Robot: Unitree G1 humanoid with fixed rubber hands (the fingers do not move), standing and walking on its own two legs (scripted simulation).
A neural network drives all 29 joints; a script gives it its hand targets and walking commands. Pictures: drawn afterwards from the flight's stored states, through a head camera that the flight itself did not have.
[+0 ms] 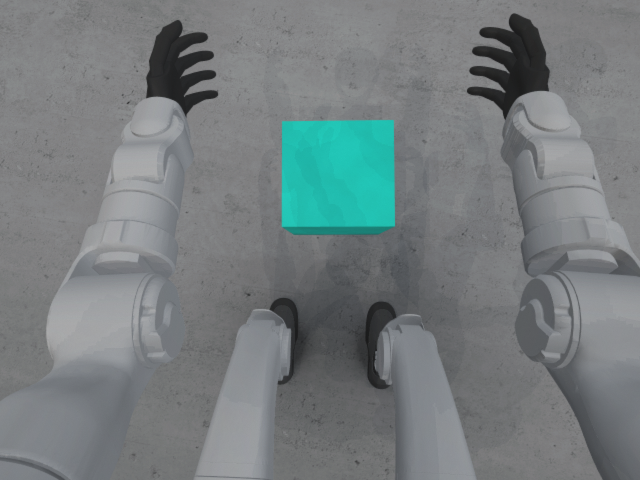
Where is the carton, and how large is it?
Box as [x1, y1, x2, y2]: [282, 120, 394, 234]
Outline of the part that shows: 393,120 282,121 282,226 294,234 377,234 394,226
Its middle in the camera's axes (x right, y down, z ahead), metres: +0.04 -0.11 +0.85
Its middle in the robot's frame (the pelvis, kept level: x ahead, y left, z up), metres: +0.50 +0.00 -0.51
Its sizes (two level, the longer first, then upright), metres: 0.210 0.200 0.250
